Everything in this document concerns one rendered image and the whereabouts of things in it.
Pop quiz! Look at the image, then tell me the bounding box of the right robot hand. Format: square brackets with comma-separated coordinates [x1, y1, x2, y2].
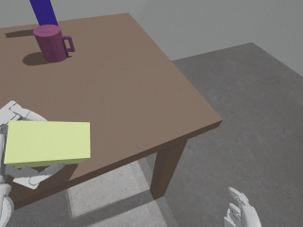
[224, 187, 262, 227]

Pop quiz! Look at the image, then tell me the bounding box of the left robot hand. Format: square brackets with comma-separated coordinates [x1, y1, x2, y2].
[0, 100, 66, 189]

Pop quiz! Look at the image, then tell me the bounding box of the table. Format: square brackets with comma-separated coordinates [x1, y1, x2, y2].
[0, 12, 223, 211]

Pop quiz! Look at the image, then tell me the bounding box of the sponge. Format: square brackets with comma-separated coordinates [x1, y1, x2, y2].
[4, 120, 91, 168]

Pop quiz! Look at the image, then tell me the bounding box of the left robot forearm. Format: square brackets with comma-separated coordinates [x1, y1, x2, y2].
[0, 183, 14, 227]

